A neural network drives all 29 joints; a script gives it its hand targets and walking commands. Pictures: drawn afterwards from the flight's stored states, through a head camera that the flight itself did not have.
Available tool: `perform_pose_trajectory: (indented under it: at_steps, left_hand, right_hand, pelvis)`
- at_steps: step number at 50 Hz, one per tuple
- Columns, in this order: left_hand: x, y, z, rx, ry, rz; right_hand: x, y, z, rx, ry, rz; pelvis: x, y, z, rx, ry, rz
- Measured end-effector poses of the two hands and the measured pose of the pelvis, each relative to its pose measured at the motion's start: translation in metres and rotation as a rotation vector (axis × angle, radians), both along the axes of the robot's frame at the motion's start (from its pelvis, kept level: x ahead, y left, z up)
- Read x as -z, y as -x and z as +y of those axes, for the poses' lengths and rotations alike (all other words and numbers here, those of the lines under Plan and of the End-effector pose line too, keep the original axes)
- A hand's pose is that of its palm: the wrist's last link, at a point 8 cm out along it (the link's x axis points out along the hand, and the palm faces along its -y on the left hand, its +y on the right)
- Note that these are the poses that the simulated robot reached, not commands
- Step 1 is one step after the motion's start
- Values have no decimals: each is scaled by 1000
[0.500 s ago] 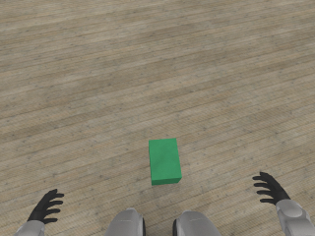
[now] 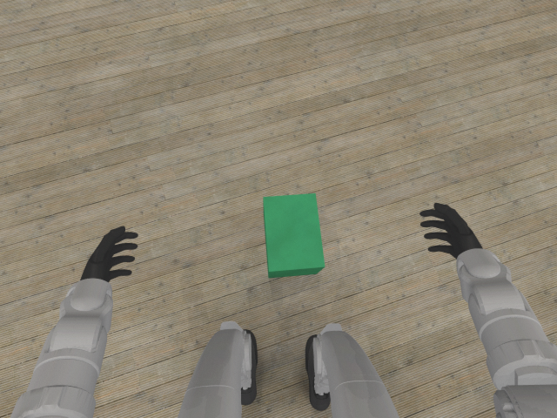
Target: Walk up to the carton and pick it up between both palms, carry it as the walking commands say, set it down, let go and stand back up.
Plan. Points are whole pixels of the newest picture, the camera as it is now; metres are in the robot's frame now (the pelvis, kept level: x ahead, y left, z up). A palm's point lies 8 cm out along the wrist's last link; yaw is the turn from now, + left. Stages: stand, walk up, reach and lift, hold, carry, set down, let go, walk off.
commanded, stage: reach and lift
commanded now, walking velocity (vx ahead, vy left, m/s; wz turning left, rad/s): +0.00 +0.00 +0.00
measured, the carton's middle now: (291, 237) +0.46 -0.06 -0.63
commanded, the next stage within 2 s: none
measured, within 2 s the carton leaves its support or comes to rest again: neither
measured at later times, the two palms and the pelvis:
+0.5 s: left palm (154, 203) +0.42 +0.22 -0.15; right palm (402, 182) +0.44 -0.22 -0.13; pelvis -0.03 +0.00 -0.03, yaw +0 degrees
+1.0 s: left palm (176, 175) +0.49 +0.20 -0.20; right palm (376, 159) +0.51 -0.19 -0.18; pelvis -0.03 +0.00 -0.06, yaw -2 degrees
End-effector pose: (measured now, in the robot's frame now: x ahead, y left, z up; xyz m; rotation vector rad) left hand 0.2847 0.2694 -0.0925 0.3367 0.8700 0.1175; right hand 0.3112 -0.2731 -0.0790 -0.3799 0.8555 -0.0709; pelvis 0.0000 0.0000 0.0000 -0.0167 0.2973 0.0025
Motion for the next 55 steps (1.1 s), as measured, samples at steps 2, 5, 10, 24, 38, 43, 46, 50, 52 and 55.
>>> perform_pose_trajectory:
  at_steps: [2,5,10,24,38,43,46,50,52,55]
  left_hand:
    - [3,-13,-5,6,4,-15]
    - [9,-30,-11,12,11,-31]
    - [19,-55,-21,29,17,-49]
    - [58,-127,-48,21,72,-117]
    - [76,-201,-75,-2,146,-218]
    - [80,-209,-77,-29,160,-239]
    - [91,-208,-75,-48,166,-221]
    - [106,-205,-73,-74,181,-210]
    - [115,-205,-74,-68,187,-213]
    - [134,-203,-74,-76,197,-199]
  right_hand:
    - [3,-11,3,-3,-5,-18]
    - [8,-28,8,-11,-13,-42]
    - [21,-51,19,7,-58,-64]
    - [51,-126,54,27,-129,-134]
    - [75,-192,78,49,-216,-214]
    - [84,-199,82,48,-238,-223]
    - [89,-200,80,72,-248,-236]
    - [102,-200,79,84,-257,-240]
    - [112,-198,79,89,-258,-236]
    - [131,-194,78,101,-258,-223]
  pelvis:
    - [4,5,-1,0,-1,24]
    - [9,11,-2,0,-3,65]
    - [16,22,-3,0,-3,119]
    - [33,32,3,2,7,261]
    - [42,32,3,5,8,378]
    - [43,30,0,10,3,400]
    - [47,29,0,14,4,432]
    - [57,31,0,24,1,473]
    - [64,33,1,25,1,484]
    - [77,37,1,24,2,496]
